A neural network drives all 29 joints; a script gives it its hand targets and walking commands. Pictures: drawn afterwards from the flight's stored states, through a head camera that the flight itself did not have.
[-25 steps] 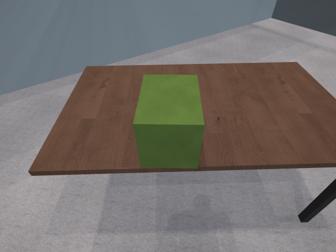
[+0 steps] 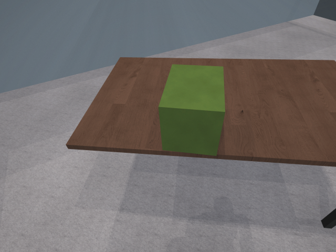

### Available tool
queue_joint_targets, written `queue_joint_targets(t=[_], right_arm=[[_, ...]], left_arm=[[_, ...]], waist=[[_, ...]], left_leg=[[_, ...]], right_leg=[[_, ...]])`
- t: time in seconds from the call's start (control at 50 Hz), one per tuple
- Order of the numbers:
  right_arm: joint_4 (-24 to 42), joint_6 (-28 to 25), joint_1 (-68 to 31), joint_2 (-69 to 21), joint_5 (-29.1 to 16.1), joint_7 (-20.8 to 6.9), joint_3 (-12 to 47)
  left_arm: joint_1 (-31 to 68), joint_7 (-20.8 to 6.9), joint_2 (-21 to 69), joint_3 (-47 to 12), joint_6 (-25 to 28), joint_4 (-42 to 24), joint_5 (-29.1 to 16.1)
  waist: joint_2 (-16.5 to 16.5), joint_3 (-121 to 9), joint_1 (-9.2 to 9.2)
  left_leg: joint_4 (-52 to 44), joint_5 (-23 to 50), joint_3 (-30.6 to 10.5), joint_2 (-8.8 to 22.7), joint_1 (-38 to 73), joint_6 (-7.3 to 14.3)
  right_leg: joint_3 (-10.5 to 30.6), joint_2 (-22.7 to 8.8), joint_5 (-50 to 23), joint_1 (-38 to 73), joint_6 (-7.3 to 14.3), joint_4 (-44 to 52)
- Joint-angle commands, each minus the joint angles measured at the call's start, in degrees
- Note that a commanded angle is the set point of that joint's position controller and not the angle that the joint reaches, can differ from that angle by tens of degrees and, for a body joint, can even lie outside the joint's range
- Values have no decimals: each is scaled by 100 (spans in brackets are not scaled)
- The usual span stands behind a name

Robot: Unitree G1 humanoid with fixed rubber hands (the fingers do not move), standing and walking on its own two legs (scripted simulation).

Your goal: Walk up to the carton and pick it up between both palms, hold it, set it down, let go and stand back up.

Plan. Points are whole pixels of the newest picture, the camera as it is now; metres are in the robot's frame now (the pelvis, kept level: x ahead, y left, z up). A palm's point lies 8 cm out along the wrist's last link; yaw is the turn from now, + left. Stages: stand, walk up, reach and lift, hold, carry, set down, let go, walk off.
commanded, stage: stand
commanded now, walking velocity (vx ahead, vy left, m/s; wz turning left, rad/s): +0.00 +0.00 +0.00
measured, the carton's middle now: (193, 107) +0.65 -0.06 -0.03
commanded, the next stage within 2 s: none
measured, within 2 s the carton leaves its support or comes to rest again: neither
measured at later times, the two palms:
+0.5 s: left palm out of the picture +0.07 +0.28 -0.14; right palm out of the picture +0.03 -0.18 -0.14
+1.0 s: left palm (102, 251) +0.18 +0.21 -0.15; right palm out of the picture +0.18 -0.29 -0.14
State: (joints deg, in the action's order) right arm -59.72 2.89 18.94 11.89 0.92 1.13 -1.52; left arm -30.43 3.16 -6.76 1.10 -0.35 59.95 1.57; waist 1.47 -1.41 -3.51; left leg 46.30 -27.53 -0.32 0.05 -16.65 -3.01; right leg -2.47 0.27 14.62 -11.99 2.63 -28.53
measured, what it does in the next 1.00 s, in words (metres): walks ahead: left foot, then right foot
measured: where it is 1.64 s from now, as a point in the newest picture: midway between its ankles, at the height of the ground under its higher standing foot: outside the picture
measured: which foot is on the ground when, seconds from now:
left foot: up 0.00-0.06, down 0.08-0.76, up 0.78-1.00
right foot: down 0.00-0.46, up 0.48-0.72, down 0.74-1.00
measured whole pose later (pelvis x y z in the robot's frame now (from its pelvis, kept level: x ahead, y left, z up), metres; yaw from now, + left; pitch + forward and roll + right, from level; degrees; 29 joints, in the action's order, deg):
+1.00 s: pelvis +0.15 -0.03 -0.02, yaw -1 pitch -5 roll -1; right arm -46.8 0.1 20.4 13.5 1.8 0.1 -2.6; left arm -17.9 0.7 -11.8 0.9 0.1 50.3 1.6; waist 1.4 7.2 -1.1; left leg 55.3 -25.8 1.0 3.0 -23.8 -1.1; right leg -7.5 0.1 15.5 -15.8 3.0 -36.2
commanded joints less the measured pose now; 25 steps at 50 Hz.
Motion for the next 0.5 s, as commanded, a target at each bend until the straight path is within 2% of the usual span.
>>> queue_joint_targets(t=[0.0,0.02,0.04,0.06,0.08,0.1,0.12,0.16,0.2,0.22,0.24,0.26,0.3,0.4,0.42,0.44,0.46,0.48], right_arm=[[305,-183,213,300,-48,82,-30],[211,-226,493,297,-44,91,-26],[136,-268,676,361,-8,113,-25],[115,-327,807,488,88,149,5],[167,-359,686,770,57,162,-8],[145,-359,569,689,-72,134,2],[185,-376,315,590,-60,132,57],[234,-381,231,662,-73,166,66],[156,-385,371,636,-91,180,103],[140,-391,396,601,-93,181,105],[103,-407,432,550,-84,178,117],[109,-412,431,550,-91,177,129],[75,-440,502,516,-98,175,137],[-25,-426,541,477,-125,197,153],[161,-531,1247,475,187,206,-71],[93,-551,1414,877,266,229,-216],[67,-542,1693,1039,320,252,-325],[6,-540,1922,929,341,280,-304]], left_arm=[[-666,20,-1224,287,2,-10,22],[-396,-14,-1142,275,8,-61,-29],[-236,-38,-998,233,23,-104,-65],[-303,-51,-759,153,79,-181,-143],[-231,-99,-426,55,119,-309,-159],[110,-96,-613,90,115,-389,-55],[274,-99,-714,111,124,-401,-56],[291,-110,-817,100,143,-345,-61],[204,-117,-796,102,142,-293,-49],[141,-103,-813,107,146,-263,-56],[233,-94,-861,100,160,-261,-51],[235,-82,-826,82,161,-258,-65],[384,-43,-936,63,176,-270,-104],[620,4,-921,1,117,-269,-141],[666,-49,-944,113,105,-381,-44],[1077,-70,-844,115,95,-557,13],[1450,-85,-747,118,53,-778,105],[1701,-100,-769,118,9,-924,187]], waist=[[-1233,1108,52],[-1043,902,222],[-873,794,328],[-268,637,325],[508,512,261],[617,721,277],[690,897,215],[677,1022,232],[372,1051,205],[359,989,179],[191,820,207],[198,795,187],[-13,543,254],[-56,387,262],[-295,-128,537],[183,283,664],[648,796,829],[450,1212,893]], left_leg=[[-1502,473,163,-49,-154,130],[-2302,1036,137,-45,549,207],[-2807,1536,-75,146,1103,244],[-3031,1456,-914,849,1656,387],[-3288,964,-2200,1632,1523,747],[-3242,558,-2051,1607,675,926],[-3337,159,-1822,1346,465,821],[-3437,140,-1496,1047,216,626],[-3294,736,-1169,844,79,519],[-3167,1157,-1053,777,216,466],[-2997,1780,-925,725,368,448],[-2863,2205,-840,679,451,439],[-2629,3249,-701,646,744,418],[-2501,4033,-608,613,963,404],[-2328,2852,-862,830,2037,639],[-2562,2653,-1575,1358,2584,974],[-2904,2360,-2341,1997,2892,1481],[-3007,2690,-2633,2365,2827,1874]], right_leg=[[1974,-1282,1471,-147,492,1527],[1718,-1126,1221,-355,366,1250],[1388,-935,865,-647,173,937],[971,-636,339,-1062,-24,265],[417,-219,363,-1383,-263,-279],[433,-379,331,-781,-249,-33],[459,-380,94,-688,-245,116],[529,-387,-182,-406,-235,258],[604,-485,-405,7,-227,414],[622,-535,-539,94,-218,478],[650,-573,-778,234,-179,511],[678,-604,-878,262,-174,563],[617,-620,-1392,370,-136,476],[454,-610,-1761,501,-150,395],[27,-88,-274,-34,-104,-817],[-207,91,798,-1435,-199,-1264],[-63,-21,1926,-2745,-253,-1970],[219,-335,1875,-3362,-296,-2627]])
